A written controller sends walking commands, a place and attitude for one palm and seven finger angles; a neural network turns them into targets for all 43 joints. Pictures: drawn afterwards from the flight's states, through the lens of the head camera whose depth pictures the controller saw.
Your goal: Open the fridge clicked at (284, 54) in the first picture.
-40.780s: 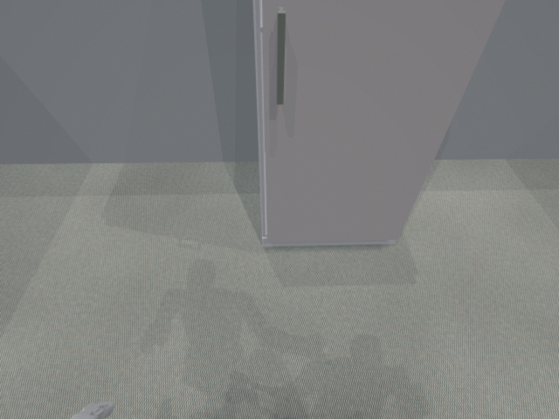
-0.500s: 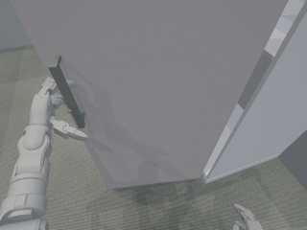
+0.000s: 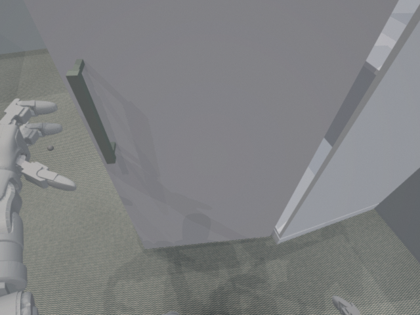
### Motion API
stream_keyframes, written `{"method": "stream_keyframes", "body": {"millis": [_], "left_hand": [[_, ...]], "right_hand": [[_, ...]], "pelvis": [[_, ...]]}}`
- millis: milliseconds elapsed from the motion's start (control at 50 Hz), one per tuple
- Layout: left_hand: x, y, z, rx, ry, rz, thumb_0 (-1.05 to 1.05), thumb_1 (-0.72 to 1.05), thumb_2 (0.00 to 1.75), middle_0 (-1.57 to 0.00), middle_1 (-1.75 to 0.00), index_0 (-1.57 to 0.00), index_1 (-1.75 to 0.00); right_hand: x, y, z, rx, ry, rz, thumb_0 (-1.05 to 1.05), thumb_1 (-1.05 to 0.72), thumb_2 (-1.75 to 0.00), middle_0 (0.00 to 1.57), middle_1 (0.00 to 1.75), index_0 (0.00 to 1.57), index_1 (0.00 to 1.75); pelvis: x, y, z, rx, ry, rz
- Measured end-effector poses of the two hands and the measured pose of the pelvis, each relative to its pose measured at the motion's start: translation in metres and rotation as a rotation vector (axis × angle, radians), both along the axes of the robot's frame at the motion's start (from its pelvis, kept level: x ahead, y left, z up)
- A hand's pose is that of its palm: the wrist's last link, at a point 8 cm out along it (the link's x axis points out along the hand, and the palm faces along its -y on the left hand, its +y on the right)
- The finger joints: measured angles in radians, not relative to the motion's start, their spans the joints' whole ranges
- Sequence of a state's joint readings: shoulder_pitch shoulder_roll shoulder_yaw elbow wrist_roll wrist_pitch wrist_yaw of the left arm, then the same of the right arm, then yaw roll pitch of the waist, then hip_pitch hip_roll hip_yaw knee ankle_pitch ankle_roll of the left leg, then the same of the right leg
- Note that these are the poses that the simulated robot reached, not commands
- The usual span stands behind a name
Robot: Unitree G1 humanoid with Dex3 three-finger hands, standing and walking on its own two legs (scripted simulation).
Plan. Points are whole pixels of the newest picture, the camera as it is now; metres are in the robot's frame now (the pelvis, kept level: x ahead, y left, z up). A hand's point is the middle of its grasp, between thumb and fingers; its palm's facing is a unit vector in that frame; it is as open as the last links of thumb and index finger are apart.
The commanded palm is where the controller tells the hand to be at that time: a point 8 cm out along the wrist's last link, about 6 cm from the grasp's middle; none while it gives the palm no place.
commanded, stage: slip the hand off the handle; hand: left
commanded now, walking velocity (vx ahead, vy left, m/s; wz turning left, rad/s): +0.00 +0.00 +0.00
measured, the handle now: (97, 118) +0.44 +0.25 +0.13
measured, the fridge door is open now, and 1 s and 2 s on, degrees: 77 77 77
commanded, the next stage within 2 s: draw the hand back to the body in 1.20 s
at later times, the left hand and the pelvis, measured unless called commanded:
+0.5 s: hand (39, 185) +0.29 +0.30 +0.12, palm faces +0.23 -0.94 -0.25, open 14.7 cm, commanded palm +0.24 +0.33 +0.14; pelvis -0.01 +0.02 +0.00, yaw +1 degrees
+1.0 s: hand (30, 211) +0.24 +0.28 +0.13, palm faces +0.27 -0.93 -0.26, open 14.7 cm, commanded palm +0.20 +0.32 +0.14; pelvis -0.01 -0.01 +0.00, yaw +2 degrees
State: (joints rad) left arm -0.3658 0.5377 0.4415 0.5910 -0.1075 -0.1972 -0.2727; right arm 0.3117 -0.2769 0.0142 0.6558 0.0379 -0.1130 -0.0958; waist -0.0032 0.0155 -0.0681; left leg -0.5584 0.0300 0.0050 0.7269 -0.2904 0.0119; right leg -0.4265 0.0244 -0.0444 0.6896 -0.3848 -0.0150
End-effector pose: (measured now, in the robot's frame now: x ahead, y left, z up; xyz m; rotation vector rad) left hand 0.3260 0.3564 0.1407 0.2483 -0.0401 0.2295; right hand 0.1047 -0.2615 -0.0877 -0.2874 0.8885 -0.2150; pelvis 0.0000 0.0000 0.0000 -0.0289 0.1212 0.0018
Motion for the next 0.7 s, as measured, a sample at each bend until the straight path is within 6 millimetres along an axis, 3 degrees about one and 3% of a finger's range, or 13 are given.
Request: {"method": "stream_keyframes", "body": {"millis": [120, 260, 380, 540, 700], "left_hand": [[-0.004, 0.009, 0.008, 0.003, -0.029, -0.017, -0.02, -0.54, 0.2, -0.25, -1.15, -0.25, -1.16], [-0.024, 0.002, -0.003, -0.005, -0.002, -0.054, -0.01, -0.54, 0.2, -0.25, -1.15, -0.25, -1.15], [-0.051, -0.007, -0.009, -0.004, -0.042, -0.031, -0.02, -0.54, 0.2, -0.25, -1.15, -0.25, -1.16], [-0.08, -0.017, -0.003, 0.02, -0.052, -0.014, -0.02, -0.55, 0.2, -0.25, -1.15, -0.25, -1.16], [-0.104, -0.027, -0.003, 0.005, -0.013, 0.001, -0.01, -0.55, 0.2, -0.25, -1.15, -0.25, -1.16]], "right_hand": [[-0.011, 0.009, 0.0, 0.01, -0.009, -0.018, 0.01, -0.91, -0.9, 0.21, 0.3, 0.2, 0.3], [-0.008, 0.024, 0.002, 0.034, -0.051, -0.003, 0.01, -0.91, -0.9, 0.21, 0.3, 0.2, 0.3], [0.012, 0.039, 0.009, 0.044, -0.119, 0.056, 0.01, -0.91, -0.9, 0.21, 0.3, 0.2, 0.3], [0.049, 0.057, 0.021, 0.064, -0.233, 0.142, 0.01, -0.91, -0.9, 0.21, 0.3, 0.2, 0.3], [0.069, 0.061, 0.031, 0.083, -0.299, 0.183, 0.01, -0.91, -0.9, 0.21, 0.3, 0.2, 0.3]], "pelvis": [[-0.004, 0.008, -0.001, -0.006, -0.001, -0.008], [-0.006, 0.018, 0.0, -0.009, -0.016, -0.01], [-0.009, 0.022, -0.001, -0.009, -0.036, -0.003], [-0.011, 0.021, 0.001, -0.008, -0.064, 0.015], [-0.01, 0.012, 0.004, -0.001, -0.086, 0.023]]}}
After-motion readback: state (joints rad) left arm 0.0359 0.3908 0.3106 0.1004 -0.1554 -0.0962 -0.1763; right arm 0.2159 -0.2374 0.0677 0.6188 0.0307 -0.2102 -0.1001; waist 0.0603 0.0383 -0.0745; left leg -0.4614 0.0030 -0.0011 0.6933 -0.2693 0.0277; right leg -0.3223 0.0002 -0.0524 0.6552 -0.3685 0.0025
